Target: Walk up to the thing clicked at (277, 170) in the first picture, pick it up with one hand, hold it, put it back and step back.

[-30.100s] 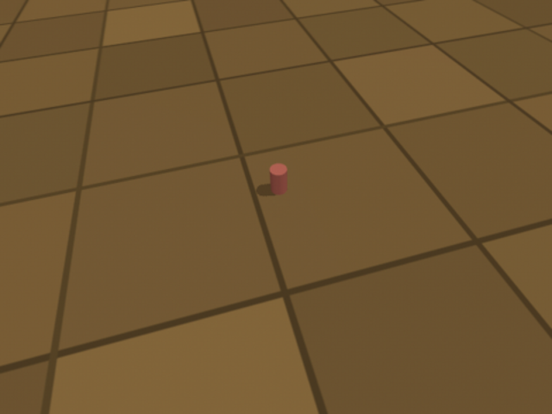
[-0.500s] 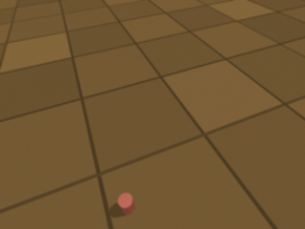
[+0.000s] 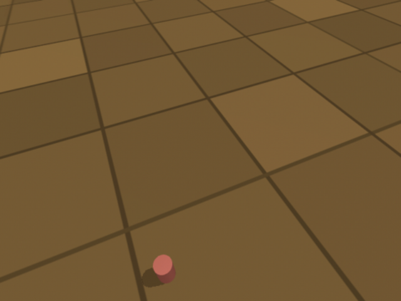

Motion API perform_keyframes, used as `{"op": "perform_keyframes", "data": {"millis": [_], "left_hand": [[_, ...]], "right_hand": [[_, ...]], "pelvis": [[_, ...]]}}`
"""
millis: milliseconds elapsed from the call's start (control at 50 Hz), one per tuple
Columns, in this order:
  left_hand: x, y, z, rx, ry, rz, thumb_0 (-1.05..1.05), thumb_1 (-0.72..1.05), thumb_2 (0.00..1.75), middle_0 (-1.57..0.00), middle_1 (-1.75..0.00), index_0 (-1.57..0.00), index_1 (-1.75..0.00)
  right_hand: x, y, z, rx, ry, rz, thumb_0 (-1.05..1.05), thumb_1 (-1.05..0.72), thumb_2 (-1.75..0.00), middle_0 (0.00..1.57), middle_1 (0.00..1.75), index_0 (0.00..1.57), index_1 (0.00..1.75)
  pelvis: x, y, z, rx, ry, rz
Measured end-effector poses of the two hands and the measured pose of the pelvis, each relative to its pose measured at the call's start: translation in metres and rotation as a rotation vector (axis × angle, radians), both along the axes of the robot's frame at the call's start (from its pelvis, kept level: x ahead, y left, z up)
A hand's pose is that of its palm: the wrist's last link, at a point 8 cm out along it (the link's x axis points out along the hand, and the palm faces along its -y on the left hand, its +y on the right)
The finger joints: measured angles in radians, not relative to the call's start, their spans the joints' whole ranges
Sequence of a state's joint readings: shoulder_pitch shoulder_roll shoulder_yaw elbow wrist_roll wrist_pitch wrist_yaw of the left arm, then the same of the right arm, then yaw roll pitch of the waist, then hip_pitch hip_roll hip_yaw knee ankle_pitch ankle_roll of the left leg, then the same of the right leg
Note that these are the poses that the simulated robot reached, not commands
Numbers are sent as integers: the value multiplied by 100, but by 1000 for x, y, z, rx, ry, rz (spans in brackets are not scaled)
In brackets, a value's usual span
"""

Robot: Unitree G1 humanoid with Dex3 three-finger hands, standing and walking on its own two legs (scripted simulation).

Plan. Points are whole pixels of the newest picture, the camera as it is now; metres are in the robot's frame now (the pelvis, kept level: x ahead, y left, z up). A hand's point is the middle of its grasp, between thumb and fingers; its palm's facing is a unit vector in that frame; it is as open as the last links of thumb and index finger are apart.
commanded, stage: stand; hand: left
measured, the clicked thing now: (164, 269) +0.39 +0.22 -0.71
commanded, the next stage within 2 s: step back in 0.62 s
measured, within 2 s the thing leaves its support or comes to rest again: neither
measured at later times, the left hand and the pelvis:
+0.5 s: hand out of the picture +0.08 +0.25 -0.16, palm faces -0.02 -0.94 -0.34, open 7.4 cm; pelvis +0.01 +0.00 +0.00, yaw +0 degrees
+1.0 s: hand out of the picture +0.03 +0.25 -0.17, palm faces -0.03 -0.91 -0.42, open 7.4 cm; pelvis -0.05 -0.02 -0.03, yaw +0 degrees
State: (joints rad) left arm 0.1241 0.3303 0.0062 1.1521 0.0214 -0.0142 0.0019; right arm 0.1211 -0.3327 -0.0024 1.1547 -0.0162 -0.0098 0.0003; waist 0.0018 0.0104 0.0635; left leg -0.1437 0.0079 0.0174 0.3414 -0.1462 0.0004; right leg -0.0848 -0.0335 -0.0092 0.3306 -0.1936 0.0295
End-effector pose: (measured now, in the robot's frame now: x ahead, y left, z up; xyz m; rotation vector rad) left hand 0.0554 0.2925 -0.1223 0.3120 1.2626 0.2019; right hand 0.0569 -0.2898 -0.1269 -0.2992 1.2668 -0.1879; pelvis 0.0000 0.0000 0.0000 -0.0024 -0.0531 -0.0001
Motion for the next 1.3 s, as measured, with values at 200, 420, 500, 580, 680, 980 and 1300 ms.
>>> {"op": "perform_keyframes", "data": {"millis": [200,420,500,580,680,980,1300], "left_hand": [[11,-1,0,-2,-2,-1,1,91,90,-21,-30,-21,-30],[22,-1,2,-3,-24,-3,1,91,90,-21,-30,-21,-30],[23,-1,3,-2,-29,-5,1,91,90,-21,-30,-21,-30],[22,-1,3,-1,-29,-7,1,91,90,-21,-30,-21,-30],[21,2,1,2,-30,9,1,91,90,-21,-30,-21,-30],[-26,0,-6,87,-26,-17,1,91,90,-21,-30,-21,-30],[-56,33,-17,55,-170,7,1,90,90,-21,-30,-21,-30]], "right_hand": [[14,-1,2,-6,-12,3,1,-90,-90,20,30,21,30],[26,-3,4,-9,-36,9,1,-90,-90,20,30,21,30],[27,-3,5,-9,-39,9,1,-90,-90,20,30,21,30],[26,-4,5,-9,-37,8,1,-90,-90,20,30,21,30],[23,-8,4,-7,-30,-3,1,-90,-90,20,30,21,30],[6,-49,-23,-32,-66,9,1,-90,-90,20,30,21,30],[-91,-12,-16,-91,68,94,1,-90,-90,20,30,21,30]], "pelvis": [[9,0,1,0,4,-3],[13,0,1,1,4,-3],[13,-1,1,1,3,-2],[12,-1,1,0,3,-2],[6,-2,-2,-2,14,-1],[-50,-24,-29,12,3,9],[-117,10,-32,27,25,70]]}}
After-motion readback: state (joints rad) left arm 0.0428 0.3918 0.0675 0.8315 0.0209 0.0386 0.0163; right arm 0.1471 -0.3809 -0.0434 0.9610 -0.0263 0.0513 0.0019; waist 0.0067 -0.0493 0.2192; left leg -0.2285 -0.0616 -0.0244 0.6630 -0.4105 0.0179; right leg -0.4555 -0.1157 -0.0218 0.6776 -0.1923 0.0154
